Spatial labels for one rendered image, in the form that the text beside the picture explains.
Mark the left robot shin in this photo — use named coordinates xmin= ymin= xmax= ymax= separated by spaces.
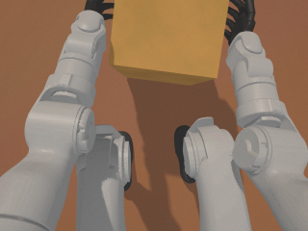
xmin=76 ymin=124 xmax=127 ymax=185

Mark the right robot thigh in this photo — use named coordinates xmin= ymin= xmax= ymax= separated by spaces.
xmin=183 ymin=125 xmax=252 ymax=231

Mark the carton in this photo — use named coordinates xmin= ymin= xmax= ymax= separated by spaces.
xmin=108 ymin=0 xmax=229 ymax=86

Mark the robot right hand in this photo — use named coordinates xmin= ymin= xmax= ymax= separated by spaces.
xmin=224 ymin=0 xmax=256 ymax=46

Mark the left robot forearm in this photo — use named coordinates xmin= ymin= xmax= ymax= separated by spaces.
xmin=24 ymin=10 xmax=106 ymax=145

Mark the right robot forearm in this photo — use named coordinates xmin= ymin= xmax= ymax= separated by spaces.
xmin=225 ymin=31 xmax=299 ymax=134

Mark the right robot upper arm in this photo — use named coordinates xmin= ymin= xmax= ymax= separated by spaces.
xmin=232 ymin=124 xmax=308 ymax=231

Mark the left robot upper arm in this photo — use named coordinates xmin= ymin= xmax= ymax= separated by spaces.
xmin=0 ymin=100 xmax=96 ymax=231

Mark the robot left hand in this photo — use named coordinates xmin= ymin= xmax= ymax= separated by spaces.
xmin=84 ymin=0 xmax=115 ymax=20

